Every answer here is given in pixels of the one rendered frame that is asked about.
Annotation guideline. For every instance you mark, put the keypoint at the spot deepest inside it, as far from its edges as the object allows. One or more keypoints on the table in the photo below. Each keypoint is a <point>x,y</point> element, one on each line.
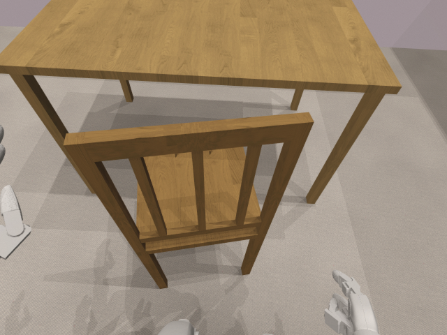
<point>289,44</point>

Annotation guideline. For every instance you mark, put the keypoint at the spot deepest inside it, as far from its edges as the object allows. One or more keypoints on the left robot thigh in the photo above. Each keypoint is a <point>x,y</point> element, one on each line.
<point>178,328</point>

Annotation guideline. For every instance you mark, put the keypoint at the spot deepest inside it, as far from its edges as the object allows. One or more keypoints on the chair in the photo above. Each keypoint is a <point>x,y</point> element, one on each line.
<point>195,183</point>

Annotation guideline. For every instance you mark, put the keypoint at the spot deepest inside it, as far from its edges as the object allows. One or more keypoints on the robot left hand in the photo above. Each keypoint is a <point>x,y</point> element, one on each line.
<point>15,231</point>

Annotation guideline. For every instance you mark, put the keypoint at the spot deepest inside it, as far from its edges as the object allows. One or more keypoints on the robot right hand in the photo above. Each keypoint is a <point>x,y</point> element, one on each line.
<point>353,315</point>

